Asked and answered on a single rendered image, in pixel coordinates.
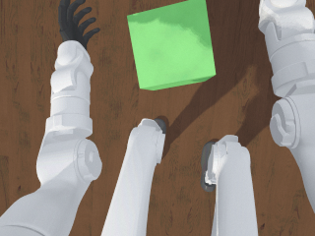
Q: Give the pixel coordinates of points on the left robot forearm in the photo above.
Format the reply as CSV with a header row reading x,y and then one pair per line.
x,y
70,96

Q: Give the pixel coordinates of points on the robot left hand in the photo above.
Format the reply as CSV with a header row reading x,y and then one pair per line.
x,y
69,24

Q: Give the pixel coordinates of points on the right robot forearm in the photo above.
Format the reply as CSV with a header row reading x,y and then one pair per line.
x,y
289,29

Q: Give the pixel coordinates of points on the left robot upper arm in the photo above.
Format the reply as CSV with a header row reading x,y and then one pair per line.
x,y
65,171

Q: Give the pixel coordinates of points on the carton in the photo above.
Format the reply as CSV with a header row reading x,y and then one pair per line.
x,y
172,45

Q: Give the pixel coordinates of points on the right robot upper arm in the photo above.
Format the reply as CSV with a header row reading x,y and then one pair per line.
x,y
293,126

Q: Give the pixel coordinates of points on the robot left foot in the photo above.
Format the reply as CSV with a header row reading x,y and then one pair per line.
x,y
161,124

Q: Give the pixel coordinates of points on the robot left thigh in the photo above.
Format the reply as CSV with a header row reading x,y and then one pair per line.
x,y
129,207

